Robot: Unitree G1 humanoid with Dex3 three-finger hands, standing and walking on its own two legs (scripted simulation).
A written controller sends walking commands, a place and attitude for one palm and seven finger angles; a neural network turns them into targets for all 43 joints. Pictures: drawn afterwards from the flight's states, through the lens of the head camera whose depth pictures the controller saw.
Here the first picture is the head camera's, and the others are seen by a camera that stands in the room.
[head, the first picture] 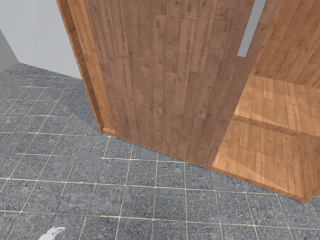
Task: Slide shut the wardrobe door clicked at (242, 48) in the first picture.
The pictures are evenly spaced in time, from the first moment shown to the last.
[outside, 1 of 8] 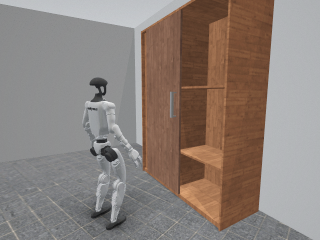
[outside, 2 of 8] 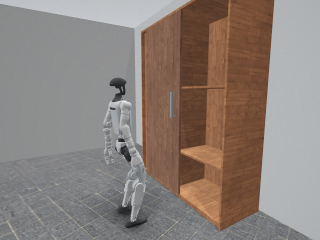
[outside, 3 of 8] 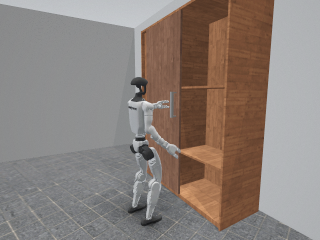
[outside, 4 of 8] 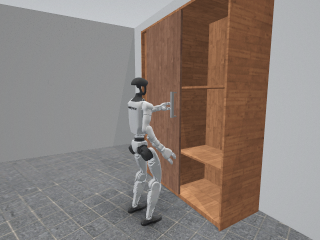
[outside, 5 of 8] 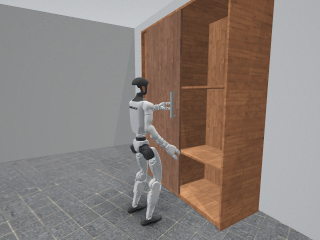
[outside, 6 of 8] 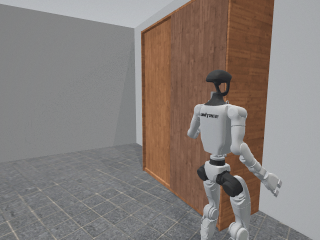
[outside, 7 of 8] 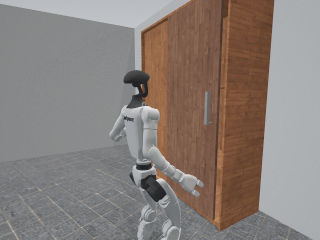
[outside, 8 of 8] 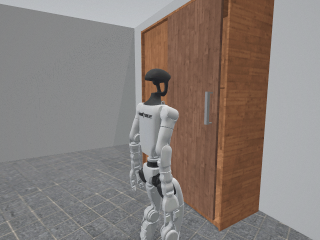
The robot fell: no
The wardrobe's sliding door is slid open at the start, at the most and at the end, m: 0.58 0.58 0.06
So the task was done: no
